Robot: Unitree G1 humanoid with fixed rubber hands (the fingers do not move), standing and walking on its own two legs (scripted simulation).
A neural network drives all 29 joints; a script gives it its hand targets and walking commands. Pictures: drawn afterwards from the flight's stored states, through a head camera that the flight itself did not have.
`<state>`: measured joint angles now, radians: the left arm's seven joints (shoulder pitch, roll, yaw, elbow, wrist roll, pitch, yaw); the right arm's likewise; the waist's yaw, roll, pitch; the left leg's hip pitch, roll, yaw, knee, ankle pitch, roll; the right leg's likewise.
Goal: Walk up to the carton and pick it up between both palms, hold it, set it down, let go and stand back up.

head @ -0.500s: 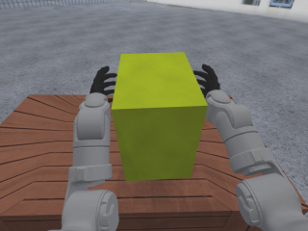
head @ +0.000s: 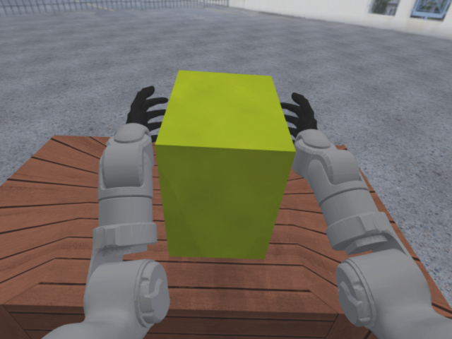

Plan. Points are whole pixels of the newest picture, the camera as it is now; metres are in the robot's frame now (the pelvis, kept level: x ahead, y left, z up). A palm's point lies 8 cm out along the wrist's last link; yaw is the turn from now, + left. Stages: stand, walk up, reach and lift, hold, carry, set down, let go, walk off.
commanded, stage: hold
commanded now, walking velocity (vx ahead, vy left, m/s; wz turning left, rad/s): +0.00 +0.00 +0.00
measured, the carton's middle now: (221, 163) +0.40 +0.02 +0.18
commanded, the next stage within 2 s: set down in 0.96 s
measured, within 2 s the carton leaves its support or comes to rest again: neither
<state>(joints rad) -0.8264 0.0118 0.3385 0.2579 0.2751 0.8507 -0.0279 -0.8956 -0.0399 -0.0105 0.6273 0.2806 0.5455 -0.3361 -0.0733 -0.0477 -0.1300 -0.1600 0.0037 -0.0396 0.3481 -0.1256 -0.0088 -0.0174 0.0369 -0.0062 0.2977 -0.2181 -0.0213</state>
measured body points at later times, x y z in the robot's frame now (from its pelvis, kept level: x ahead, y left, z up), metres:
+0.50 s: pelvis -0.01 +0.00 +0.00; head -0.08 +0.02 +0.44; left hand +0.37 +0.14 +0.24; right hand +0.38 -0.13 +0.23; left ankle +0.04 +0.12 -0.75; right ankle -0.03 -0.10 -0.75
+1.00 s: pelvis +0.01 +0.01 +0.00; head -0.06 +0.04 +0.44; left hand +0.38 +0.14 +0.23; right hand +0.38 -0.13 +0.23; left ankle +0.04 +0.12 -0.75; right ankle -0.03 -0.10 -0.75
